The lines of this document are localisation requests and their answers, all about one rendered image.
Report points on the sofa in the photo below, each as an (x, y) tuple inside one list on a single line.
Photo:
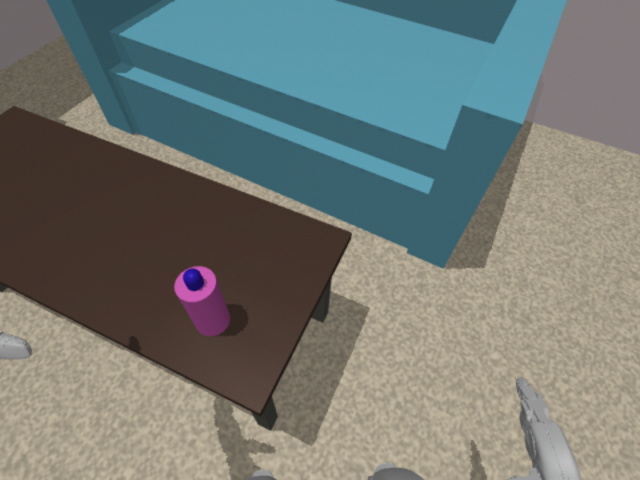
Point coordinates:
[(391, 115)]

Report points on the coffee table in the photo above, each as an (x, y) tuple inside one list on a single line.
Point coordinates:
[(99, 233)]

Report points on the bottle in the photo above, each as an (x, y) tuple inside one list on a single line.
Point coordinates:
[(200, 295)]

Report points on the left robot hand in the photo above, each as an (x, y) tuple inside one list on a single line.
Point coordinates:
[(13, 347)]

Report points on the right robot hand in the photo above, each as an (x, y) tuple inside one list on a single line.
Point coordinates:
[(546, 443)]

